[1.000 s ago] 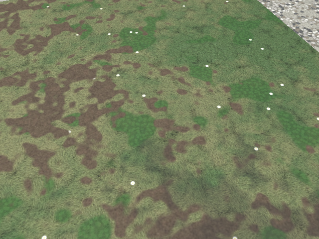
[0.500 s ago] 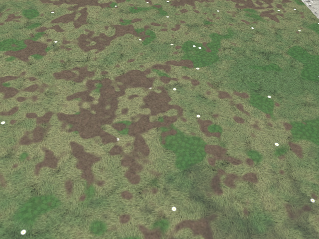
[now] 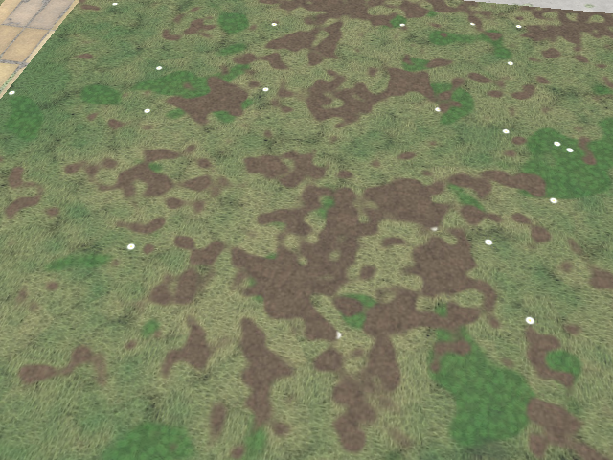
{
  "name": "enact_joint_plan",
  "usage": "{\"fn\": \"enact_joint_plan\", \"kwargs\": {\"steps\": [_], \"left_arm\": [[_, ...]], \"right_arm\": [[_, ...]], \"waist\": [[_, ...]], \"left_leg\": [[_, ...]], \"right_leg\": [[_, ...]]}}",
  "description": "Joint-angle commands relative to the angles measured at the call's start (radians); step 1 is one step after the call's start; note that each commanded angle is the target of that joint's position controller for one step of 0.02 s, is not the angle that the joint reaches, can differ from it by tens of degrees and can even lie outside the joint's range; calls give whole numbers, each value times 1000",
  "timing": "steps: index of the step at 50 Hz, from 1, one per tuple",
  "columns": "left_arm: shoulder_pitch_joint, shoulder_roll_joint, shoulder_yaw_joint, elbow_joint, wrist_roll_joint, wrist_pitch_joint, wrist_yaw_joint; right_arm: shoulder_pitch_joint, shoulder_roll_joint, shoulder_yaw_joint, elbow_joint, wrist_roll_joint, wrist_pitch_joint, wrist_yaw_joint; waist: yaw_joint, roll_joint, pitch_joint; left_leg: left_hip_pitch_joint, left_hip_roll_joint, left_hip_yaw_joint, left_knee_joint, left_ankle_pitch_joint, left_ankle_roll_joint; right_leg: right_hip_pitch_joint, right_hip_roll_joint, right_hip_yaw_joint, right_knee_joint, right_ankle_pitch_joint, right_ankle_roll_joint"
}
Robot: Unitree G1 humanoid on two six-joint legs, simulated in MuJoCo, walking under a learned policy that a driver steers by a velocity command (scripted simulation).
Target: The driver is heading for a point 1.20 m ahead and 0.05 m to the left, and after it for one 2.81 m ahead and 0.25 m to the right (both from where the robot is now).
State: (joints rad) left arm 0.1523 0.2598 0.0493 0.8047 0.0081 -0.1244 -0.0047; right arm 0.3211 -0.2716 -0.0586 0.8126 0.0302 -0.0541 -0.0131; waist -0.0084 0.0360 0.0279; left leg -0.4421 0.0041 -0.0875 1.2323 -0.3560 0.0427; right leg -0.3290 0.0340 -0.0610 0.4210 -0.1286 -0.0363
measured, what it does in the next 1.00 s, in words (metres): walks ahead: left foot, then right foot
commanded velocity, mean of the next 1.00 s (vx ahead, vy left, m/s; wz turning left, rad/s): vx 0.50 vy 0.00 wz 0.11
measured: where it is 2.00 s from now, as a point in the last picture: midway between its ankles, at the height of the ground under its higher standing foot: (297, 243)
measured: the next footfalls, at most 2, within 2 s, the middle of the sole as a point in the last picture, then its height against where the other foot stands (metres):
left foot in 0.38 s outside the picture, level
right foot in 0.96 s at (300, 360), level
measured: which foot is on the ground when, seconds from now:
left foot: up 0.00-0.36, down 0.38-0.98, up 1.00-1.00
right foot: down 0.00-0.40, up 0.42-0.94, down 0.96-1.00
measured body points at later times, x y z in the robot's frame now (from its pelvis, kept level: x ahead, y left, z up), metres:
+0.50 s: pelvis +0.26 +0.10 -0.01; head +0.30 +0.12 +0.44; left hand +0.26 +0.39 -0.14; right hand +0.48 -0.11 -0.10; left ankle +0.30 +0.18 -0.74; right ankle +0.18 -0.09 -0.63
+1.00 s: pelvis +0.55 +0.11 -0.03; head +0.59 +0.11 +0.42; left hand +0.72 +0.37 -0.12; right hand +0.61 -0.17 -0.15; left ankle +0.32 +0.20 -0.68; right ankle +0.66 +0.05 -0.74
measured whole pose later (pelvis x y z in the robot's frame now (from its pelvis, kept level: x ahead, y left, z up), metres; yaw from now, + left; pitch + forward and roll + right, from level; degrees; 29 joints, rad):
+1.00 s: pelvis +0.55 +0.11 -0.03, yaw +2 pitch +3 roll +1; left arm 0.10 0.27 0.06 0.71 -0.02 -0.06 -0.06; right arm 0.32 -0.27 -0.06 0.82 0.00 -0.06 -0.03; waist -0.02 -0.01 0.04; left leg -0.08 0.04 0.14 0.88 -0.49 -0.01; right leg -0.54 0.05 -0.06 0.65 -0.16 -0.13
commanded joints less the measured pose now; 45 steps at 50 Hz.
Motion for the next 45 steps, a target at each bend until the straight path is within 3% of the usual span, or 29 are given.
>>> {"fn": "enact_joint_plan", "kwargs": {"steps": [1, 5, 10, 12, 15, 17, 18, 19, 20, 21, 22, 23, 24, 25, 26, 28, 30, 33, 37, 42, 45], "left_arm": [[29, 82, 23, -21, 1, -13, -5], [55, 138, 44, 9, -5, -19, -5], [86, 175, 49, 20, -9, 2, 1], [118, 193, 52, 29, -18, 12, 2], [144, 221, 60, 41, -33, 34, 4], [132, 246, 67, 37, -37, 49, 9], [123, 249, 67, 37, -40, 58, 12], [141, 214, 52, 34, -31, 61, 17], [175, 114, 15, 5, 18, 51, 11], [241, 66, -9, -21, -7, 14, -7], [135, 179, 20, -14, -56, -7, -18], [73, 174, 20, -36, -73, -11, -21], [60, 155, 16, -25, -56, -4, -11], [69, 154, 21, -14, -39, 9, -7], [105, 145, 23, -1, -38, 26, -9], [141, 116, 22, 18, -38, 54, -7], [100, 100, 23, 9, -38, 66, -2], [43, 87, 26, -10, -36, 62, -3], [-52, 55, 14, -41, -28, 54, -25], [-160, 35, 1, -118, -26, 48, -60], [-121, 65, 14, -148, -30, 52, -75]], "right_arm": [[30, -33, -14, -83, 4, 5, 5], [-58, -32, -10, -146, -10, 15, 6], [-214, -27, -1, -201, -7, -2, 40], [-276, -26, 2, -232, -5, -1, 53], [-324, -44, -4, -276, -4, 4, 68], [-270, -78, -22, -282, -9, 9, 70], [-156, -107, -42, -256, -11, 9, 67], [32, -168, -78, -200, -8, 12, 53], [157, -267, -102, -177, -5, 19, 30], [134, -300, -90, -200, -9, 5, 36], [140, -200, -65, -191, -20, -6, 48], [90, -172, -54, -187, -25, -14, 49], [8, -139, -42, -192, -23, -19, 50], [-51, -101, -31, -195, -27, -26, 50], [-75, -92, -27, -192, -34, -34, 48], [-80, -95, -30, -170, -38, -56, 45], [-57, -101, -35, -144, -47, -67, 36], [-32, -96, -34, -115, -50, -66, 19], [-21, -110, -35, -86, -43, -64, 5], [38, -131, -45, -35, -29, -33, -7], [3, -171, -53, -44, -24, -9, -21]], "waist": [[0, -112, -43], [6, -80, -9], [61, -75, 13], [86, -80, 29], [88, -92, 50], [39, -122, 3], [-33, -116, -63], [-118, -78, -161], [-123, 148, -253], [-49, 286, -428], [-114, 97, -375], [-94, 81, -242], [-50, -13, -170], [-13, -2, -131], [14, 23, -118], [37, 18, -98], [26, 5, -53], [6, 12, -15], [-34, 14, 31], [-74, 5, 74], [-24, 56, 7]], "left_leg": [[-180, 123, -27, -6, 57, -1], [-277, 147, -29, -141, 172, -17], [-252, 125, 49, -419, 394, -11], [-245, 114, 82, -491, 384, -4], [-245, 92, 119, -559, 269, 28], [-129, 28, 176, -585, 164, 67], [39, -26, 206, -638, 175, 95], [325, -65, 190, -673, 222, 133], [625, 178, -158, -675, 302, 203], [844, 381, -709, -889, 89, 386], [794, 374, -633, -939, 86, 323], [660, 345, -460, -924, 180, 279], [500, 304, -327, -925, 293, 240], [394, 261, -229, -948, 351, 219], [327, 241, -175, -984, 367, 205], [281, 226, -86, -1036, 443, 205], [283, 216, -5, -1064, 495, 189], [332, 201, 86, -1084, 500, 155], [383, 205, 172, -1111, 479, 117], [564, 267, 220, -1031, 625, 111], [593, 269, 265, -874, 1051, 80]], "right_leg": [[160, -282, 261, -269, 7, -167], [174, -308, 141, -308, 130, -194], [232, -276, -21, -281, 181, -147], [276, -291, -44, -269, 157, -133], [369, -328, -67, -218, 207, -107], [398, -328, -109, -80, 512, -84], [370, -306, -141, 87, 662, -67], [240, -263, -164, 324, 651, -36], [-72, -192, -166, 677, 24, 10], [-379, -27, 22, 952, -467, 36], [-472, -83, 127, 1010, -398, 18], [-497, -123, 110, 972, -319, 0], [-436, -175, 115, 898, -236, 2], [-376, -204, 126, 832, -183, 7], [-312, -219, 134, 808, -140, 12], [-289, -208, 132, 776, -83, 27], [-349, -188, 161, 713, -6, 39], [-413, -145, 194, 554, 142, 44], [-403, -122, 130, 340, 288, 30], [-481, -107, 52, 226, 164, -11], [-338, -33, -43, 214, 12, -65]]}}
